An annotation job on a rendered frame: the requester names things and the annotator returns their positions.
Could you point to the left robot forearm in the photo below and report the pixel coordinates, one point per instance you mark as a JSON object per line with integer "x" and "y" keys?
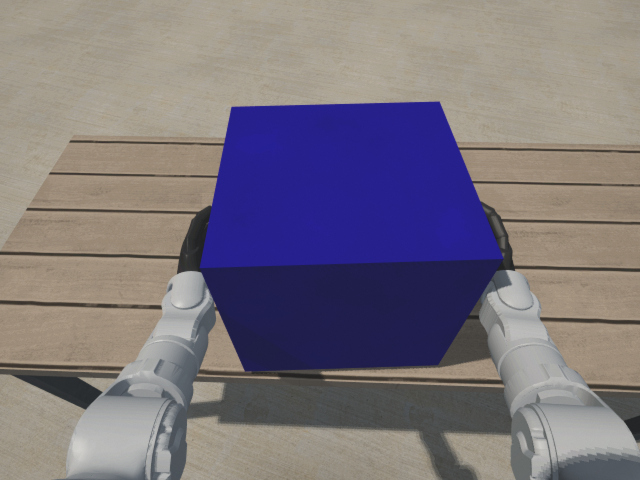
{"x": 171, "y": 358}

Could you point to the carton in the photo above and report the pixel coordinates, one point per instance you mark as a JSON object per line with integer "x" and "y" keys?
{"x": 345, "y": 236}

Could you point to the right robot upper arm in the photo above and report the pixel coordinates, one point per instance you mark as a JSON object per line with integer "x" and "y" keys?
{"x": 571, "y": 442}

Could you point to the left robot upper arm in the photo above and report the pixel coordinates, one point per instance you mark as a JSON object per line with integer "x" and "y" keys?
{"x": 130, "y": 438}

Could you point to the table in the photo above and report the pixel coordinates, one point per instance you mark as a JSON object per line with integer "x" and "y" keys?
{"x": 84, "y": 272}

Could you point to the left robot hand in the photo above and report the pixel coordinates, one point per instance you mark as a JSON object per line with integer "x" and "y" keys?
{"x": 193, "y": 244}

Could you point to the right robot hand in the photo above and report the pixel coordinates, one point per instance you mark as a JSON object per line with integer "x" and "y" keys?
{"x": 501, "y": 237}

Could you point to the right robot forearm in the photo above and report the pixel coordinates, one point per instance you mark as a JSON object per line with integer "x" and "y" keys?
{"x": 527, "y": 360}

